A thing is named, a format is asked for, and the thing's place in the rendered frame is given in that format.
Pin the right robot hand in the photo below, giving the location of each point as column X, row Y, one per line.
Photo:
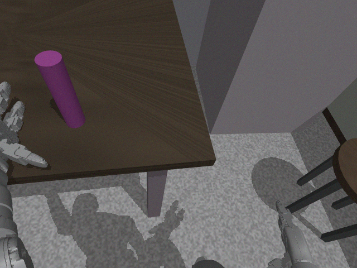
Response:
column 296, row 247

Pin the left robot hand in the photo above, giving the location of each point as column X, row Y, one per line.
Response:
column 12, row 123

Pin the left robot arm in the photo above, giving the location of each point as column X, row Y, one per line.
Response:
column 12, row 250

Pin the can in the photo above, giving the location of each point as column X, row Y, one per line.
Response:
column 53, row 70

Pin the stool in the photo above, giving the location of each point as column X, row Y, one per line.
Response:
column 344, row 162

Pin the table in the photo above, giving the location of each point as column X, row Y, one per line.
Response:
column 131, row 73

